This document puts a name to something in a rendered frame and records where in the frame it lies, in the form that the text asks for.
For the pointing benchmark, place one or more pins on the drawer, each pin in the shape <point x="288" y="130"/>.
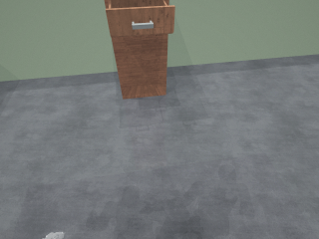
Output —
<point x="122" y="13"/>

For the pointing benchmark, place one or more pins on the cabinet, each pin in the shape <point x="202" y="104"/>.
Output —
<point x="141" y="63"/>

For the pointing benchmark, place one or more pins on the handle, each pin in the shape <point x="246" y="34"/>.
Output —
<point x="149" y="25"/>

